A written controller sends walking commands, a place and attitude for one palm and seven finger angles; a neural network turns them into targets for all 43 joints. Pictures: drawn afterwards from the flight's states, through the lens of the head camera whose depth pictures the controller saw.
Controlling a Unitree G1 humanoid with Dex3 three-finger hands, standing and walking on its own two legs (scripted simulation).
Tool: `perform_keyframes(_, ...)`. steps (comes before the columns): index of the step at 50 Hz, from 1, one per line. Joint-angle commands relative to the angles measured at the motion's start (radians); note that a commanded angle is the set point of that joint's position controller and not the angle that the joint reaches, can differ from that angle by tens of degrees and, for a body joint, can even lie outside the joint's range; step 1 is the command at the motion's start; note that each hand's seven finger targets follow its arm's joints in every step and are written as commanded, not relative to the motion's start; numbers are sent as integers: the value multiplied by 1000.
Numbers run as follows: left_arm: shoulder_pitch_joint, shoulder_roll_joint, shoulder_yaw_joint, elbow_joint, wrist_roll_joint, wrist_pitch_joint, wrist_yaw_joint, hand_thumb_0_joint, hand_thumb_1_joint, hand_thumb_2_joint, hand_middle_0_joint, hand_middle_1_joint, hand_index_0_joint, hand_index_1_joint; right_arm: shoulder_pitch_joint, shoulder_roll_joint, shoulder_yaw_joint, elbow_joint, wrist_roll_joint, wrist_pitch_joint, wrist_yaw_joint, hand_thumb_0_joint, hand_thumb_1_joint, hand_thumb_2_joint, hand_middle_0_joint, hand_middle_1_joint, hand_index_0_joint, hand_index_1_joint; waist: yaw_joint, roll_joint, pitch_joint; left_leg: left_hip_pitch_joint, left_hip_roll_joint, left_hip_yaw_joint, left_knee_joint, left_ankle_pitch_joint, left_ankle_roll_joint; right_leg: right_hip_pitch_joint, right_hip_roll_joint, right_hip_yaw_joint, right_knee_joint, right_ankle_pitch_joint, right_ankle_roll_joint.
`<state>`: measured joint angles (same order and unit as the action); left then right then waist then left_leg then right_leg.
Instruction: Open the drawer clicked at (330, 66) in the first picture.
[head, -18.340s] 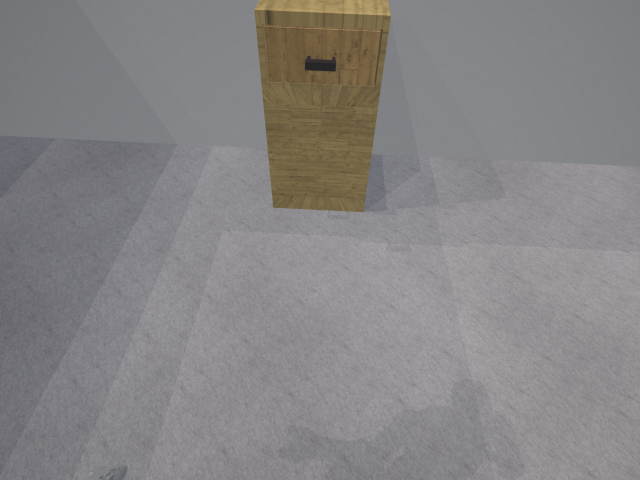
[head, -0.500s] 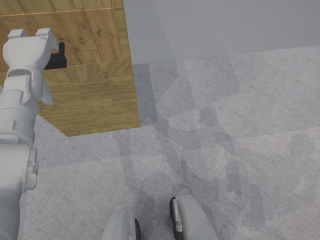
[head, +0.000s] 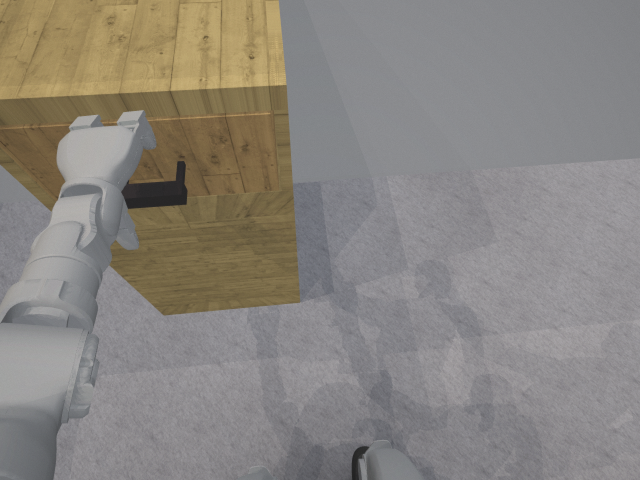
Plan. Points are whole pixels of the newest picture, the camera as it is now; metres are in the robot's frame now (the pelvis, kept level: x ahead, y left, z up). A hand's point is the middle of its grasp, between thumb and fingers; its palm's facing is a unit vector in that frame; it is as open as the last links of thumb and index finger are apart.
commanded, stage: lift the fingers back up to retry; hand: left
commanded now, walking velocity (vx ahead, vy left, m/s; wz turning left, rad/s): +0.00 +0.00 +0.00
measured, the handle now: (151, 182) +0.54 +0.23 -0.03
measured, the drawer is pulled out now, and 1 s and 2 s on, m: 0.00 0.00 0.00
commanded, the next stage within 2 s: re-aim the fingers above the handle in 0.14 s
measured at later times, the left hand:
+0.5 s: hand (127, 190) +0.48 +0.23 +0.03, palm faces -0.04 -0.02 -1.00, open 13.8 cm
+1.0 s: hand (127, 192) +0.48 +0.23 +0.03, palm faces -0.07 +0.01 -1.00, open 13.8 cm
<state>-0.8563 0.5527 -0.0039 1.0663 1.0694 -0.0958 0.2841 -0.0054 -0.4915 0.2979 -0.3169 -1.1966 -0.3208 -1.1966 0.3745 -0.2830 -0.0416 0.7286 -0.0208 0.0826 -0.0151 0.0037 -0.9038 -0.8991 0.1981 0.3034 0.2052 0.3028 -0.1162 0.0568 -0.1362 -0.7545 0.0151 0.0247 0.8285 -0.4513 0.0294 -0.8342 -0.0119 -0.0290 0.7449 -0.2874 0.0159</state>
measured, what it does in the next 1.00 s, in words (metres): stands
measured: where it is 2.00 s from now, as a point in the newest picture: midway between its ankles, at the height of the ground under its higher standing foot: outside the picture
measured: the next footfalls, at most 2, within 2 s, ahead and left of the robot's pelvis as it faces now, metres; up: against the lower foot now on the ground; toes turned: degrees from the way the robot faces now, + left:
none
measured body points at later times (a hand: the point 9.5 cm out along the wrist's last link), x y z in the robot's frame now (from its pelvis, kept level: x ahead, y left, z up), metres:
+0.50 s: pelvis +0.01 +0.00 +0.00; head +0.11 -0.01 +0.44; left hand +0.48 +0.23 +0.09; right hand +0.04 -0.27 -0.13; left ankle -0.05 +0.10 -0.70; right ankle +0.03 -0.14 -0.70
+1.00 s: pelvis -0.01 -0.01 +0.00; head +0.10 -0.02 +0.44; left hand +0.48 +0.23 +0.09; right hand -0.01 -0.30 -0.13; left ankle -0.05 +0.10 -0.70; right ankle +0.03 -0.14 -0.70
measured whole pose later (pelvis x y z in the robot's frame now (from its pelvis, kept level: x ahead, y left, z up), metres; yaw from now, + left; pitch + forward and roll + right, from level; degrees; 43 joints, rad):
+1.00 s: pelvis -0.01 -0.01 +0.00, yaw +0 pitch +20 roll -1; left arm -0.87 0.55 -0.01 1.13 1.10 -0.11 0.32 -0.01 -0.49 0.30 -0.32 -1.20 -0.32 -1.20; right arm 0.36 -0.29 -0.05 0.75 -0.02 0.06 -0.02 0.00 -0.90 -0.90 0.20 0.30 0.20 0.30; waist -0.12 0.05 -0.12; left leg -0.74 0.01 0.03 0.80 -0.42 0.01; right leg -0.83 -0.01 -0.02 0.75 -0.27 0.00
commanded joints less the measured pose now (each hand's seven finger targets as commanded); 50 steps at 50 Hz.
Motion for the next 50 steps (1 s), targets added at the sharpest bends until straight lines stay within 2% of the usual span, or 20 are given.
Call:
perform_keyframes(1,-330,199,38,-164,-2,-6,38,0,-500,300,-300,-1200,-300,-1200,149,-156,-62,-38,-5,-2,-9,0,-900,-900,200,300,200,300,2,17,-403,257,-18,-31,-92,622,-11,322,54,-13,-40,356,-42)
perform_keyframes(8,-303,211,79,-264,9,-27,73,0,-500,300,-300,-1200,-300,-1200,122,-148,-74,-51,-13,10,5,0,-900,-900,200,300,200,300,28,38,-444,296,-15,-30,-85,744,-19,359,51,-8,-26,425,-46)
perform_keyframes(11,-341,189,59,-255,21,-16,96,0,-500,300,-300,-1200,-300,-1200,115,-146,-76,-43,-15,9,7,0,-900,-900,200,300,200,300,7,35,-421,298,-15,-33,-86,705,-20,331,52,-12,-30,394,-43)
perform_keyframes(14,-382,203,70,-297,21,-16,109,0,-500,300,-300,-1200,-300,-1200,115,-143,-80,-39,-21,6,7,0,-900,-900,200,300,200,300,8,75,-488,342,-15,-37,-76,747,-24,344,49,-7,-22,416,-42)
perform_keyframes(15,-367,208,74,-269,23,-7,110,0,-500,300,-300,-1200,-300,-1200,111,-143,-77,-35,-20,8,6,0,-900,-900,200,300,200,300,8,55,-473,330,-17,-39,-75,732,-26,337,51,-11,-20,402,-43)
perform_keyframes(18,-419,128,7,-254,26,3,107,0,-500,300,-300,-1200,-300,-1200,110,-137,-80,-37,-14,2,5,0,-900,-900,200,300,200,300,-18,48,-441,341,-15,-45,-82,706,-29,303,53,-18,-34,368,-43)
perform_keyframes(19,-392,142,20,-221,25,11,105,0,-500,300,-300,-1200,-300,-1200,114,-139,-79,-30,-15,2,5,0,-900,-900,200,300,200,300,-10,44,-444,331,-17,-41,-83,680,-25,310,52,-15,-34,361,-42)
perform_keyframes(21,-421,134,4,-200,23,20,98,0,-500,300,-300,-1200,-300,-1200,111,-139,-74,-33,-13,0,2,0,-900,-900,200,300,200,300,-19,16,-419,298,-24,-36,-92,616,-17,318,51,-13,-42,349,-42)
perform_keyframes(23,-436,178,34,-219,23,16,91,0,-500,300,-300,-1200,-300,-1200,107,-144,-72,-36,-15,1,-1,0,-900,-900,200,300,200,300,-8,40,-455,301,-27,-34,-92,619,-17,338,50,-6,-35,364,-45)
perform_keyframes(24,-418,162,22,-202,27,16,88,0,-500,300,-300,-1200,-300,-1200,108,-138,-70,-38,-14,-1,-1,0,-900,-900,200,300,200,300,-3,46,-442,291,-27,-32,-95,620,-16,342,47,-7,-35,364,-44)
perform_keyframes(28,-369,185,55,-187,28,15,87,0,-500,300,-300,-1200,-300,-1200,102,-141,-69,-45,-14,-1,2,0,-900,-900,200,300,200,300,14,14,-440,259,-27,-26,-97,611,-12,366,49,-4,-31,373,-46)
perform_keyframes(29,-344,159,33,-155,29,22,87,0,-500,300,-300,-1200,-300,-1200,105,-139,-66,-45,-12,-1,2,0,-900,-900,200,300,200,300,9,-6,-422,238,-29,-21,-102,578,-8,369,48,-4,-33,368,-43)
perform_keyframes(30,-346,201,64,-161,26,24,88,0,-500,300,-300,-1200,-300,-1200,101,-146,-65,-46,-10,0,2,0,-900,-900,200,300,200,300,18,-16,-409,211,-31,-17,-109,533,-7,378,48,1,-34,358,-44)
perform_keyframes(32,-359,211,57,-148,31,29,93,0,-500,300,-300,-1200,-300,-1200,93,-148,-61,-52,-7,-5,0,0,-900,-900,200,300,200,300,14,-19,-386,172,-39,-5,-122,442,-1,387,45,6,-46,321,-43)
perform_keyframes(35,-381,279,95,-161,37,22,101,0,-500,300,-300,-1200,-300,-1200,88,-155,-58,-49,-7,-10,-7,0,-900,-900,200,300,200,300,17,-15,-410,153,-43,1,-123,408,4,410,39,16,-42,319,-41)
perform_keyframes(39,-410,301,95,-155,33,6,97,0,-500,300,-300,-1200,-300,-1200,98,-159,-58,-42,-6,-21,-15,0,-900,-900,200,300,200,300,1,-18,-420,143,-44,1,-118,379,7,409,38,24,-44,306,-37)
perform_keyframes(43,-434,259,68,-167,27,-16,89,0,-500,300,-300,-1200,-300,-1200,114,-157,-68,-35,-7,-34,-18,0,-900,-900,200,300,200,300,-18,-6,-452,179,-43,-1,-104,393,8,384,41,22,-49,305,-37)
perform_keyframes(45,-435,270,66,-128,26,-15,82,0,-500,300,-300,-1200,-300,-1200,121,-161,-64,-25,-5,-35,-21,0,-900,-900,200,300,200,300,-21,-17,-413,150,-44,-6,-105,358,8,360,41,21,-49,276,-35)
perform_keyframes(49,-479,211,17,-123,30,-21,82,0,-500,300,-300,-1200,-300,-1200,135,-155,-66,-21,-6,-46,-22,0,-900,-900,200,300,200,300,-39,16,-411,174,-42,-12,-101,359,6,313,42,15,-53,252,-38)
perform_keyframes(50,-483,252,48,-119,30,-19,83,0,-500,300,-300,-1200,-300,-1200,138,-163,-65,-15,-6,-46,-22,0,-900,-900,200,300,200,300,-34,13,-411,173,-40,-19,-97,364,5,301,44,13,-45,248,-40)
